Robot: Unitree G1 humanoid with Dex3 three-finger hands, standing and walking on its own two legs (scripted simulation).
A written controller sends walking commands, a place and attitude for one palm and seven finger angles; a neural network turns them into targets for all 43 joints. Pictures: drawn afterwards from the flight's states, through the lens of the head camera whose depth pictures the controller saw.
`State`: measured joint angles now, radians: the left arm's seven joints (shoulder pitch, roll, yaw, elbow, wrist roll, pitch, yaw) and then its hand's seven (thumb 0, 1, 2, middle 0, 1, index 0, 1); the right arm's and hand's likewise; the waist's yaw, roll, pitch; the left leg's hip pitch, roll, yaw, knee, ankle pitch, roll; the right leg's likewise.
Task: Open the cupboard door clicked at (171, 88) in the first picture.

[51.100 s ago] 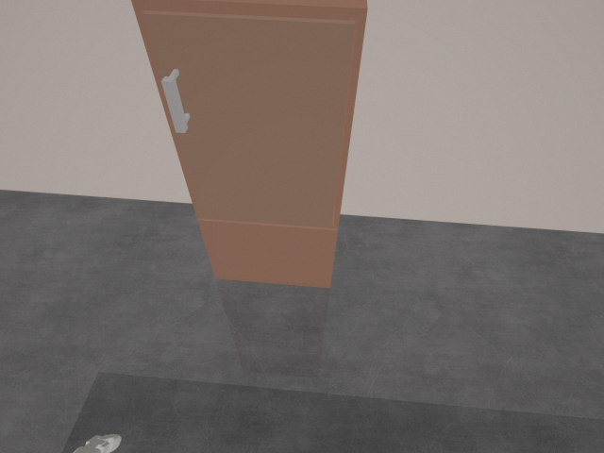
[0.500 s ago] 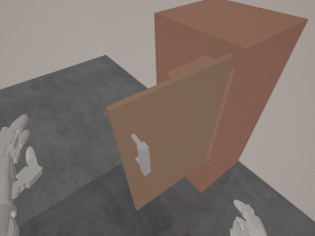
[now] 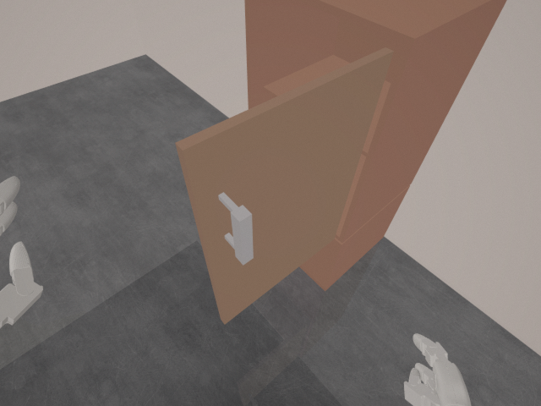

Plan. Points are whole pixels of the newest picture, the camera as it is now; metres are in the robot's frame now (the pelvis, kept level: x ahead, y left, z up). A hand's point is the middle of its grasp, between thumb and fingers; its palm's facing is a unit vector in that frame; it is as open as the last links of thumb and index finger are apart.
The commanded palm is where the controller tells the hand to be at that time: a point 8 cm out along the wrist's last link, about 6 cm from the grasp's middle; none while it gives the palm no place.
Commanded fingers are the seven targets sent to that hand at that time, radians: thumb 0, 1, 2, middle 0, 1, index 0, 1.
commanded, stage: step back with the hand held close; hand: left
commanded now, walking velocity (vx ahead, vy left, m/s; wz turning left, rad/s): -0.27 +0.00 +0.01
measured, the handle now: (235, 228) +0.37 +0.09 +0.04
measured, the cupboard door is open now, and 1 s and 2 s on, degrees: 88 88 88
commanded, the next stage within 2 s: stop stepping back and stand still in 0.80 s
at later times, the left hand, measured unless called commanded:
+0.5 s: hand out of the picture +0.12 +0.26 +0.16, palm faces +0.39 -0.78 -0.49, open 7.4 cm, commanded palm +0.06 +0.30 +0.18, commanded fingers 0.00 0.90 0.90 -0.20 -0.30 -0.20 -0.30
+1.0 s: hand out of the picture +0.04 +0.26 +0.17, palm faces +0.34 -0.82 -0.46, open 7.4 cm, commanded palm -0.01 +0.30 +0.18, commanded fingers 0.00 0.90 0.90 -0.20 -0.30 -0.20 -0.30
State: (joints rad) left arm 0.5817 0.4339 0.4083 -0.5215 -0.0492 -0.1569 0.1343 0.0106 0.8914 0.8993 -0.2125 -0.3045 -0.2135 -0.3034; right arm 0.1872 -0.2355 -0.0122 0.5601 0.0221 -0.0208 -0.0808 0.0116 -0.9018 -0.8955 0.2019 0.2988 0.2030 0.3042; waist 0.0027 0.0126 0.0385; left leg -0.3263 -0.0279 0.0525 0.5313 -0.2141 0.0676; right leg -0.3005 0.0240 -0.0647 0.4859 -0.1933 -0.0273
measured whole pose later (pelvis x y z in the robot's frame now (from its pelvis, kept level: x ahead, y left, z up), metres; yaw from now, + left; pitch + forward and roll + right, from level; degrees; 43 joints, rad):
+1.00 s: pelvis -0.18 +0.01 -0.01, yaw -5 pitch +3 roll -3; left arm 0.52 0.49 0.45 -0.60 -0.07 -0.22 0.13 0.01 0.89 0.90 -0.21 -0.30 -0.21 -0.30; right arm 0.08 -0.15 0.04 0.63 -0.03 -0.13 -0.04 0.01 -0.90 -0.90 0.21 0.30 0.21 0.30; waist 0.05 -0.03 0.02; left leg -0.59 0.02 0.05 0.45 -0.02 0.01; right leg -0.07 0.04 -0.01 0.43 -0.42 -0.01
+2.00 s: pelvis -0.24 +0.05 -0.01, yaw +4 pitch +1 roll +2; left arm 0.22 0.26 0.13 0.40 0.02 0.05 0.03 0.00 0.91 0.90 -0.19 -0.30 -0.19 -0.30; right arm 0.17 -0.27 -0.01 0.78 -0.05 -0.03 -0.01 0.01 -0.90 -0.90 0.20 0.30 0.20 0.30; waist -0.03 0.04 0.01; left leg -0.37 -0.04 0.01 0.64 -0.28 0.02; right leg -0.44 -0.01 0.03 0.92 -0.53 0.02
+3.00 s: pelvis -0.24 +0.06 +0.01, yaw +4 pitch -2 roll +0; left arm 0.21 0.19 0.03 1.14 0.01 0.00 0.01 0.00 0.91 0.90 -0.20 -0.30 -0.20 -0.30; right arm 0.22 -0.19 -0.01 1.14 -0.02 0.00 -0.02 0.00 -0.91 -0.90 0.20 0.30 0.20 0.30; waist -0.01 0.01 0.07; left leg -0.19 -0.02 0.00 0.40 -0.18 0.02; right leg -0.17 0.00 0.02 0.41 -0.21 0.00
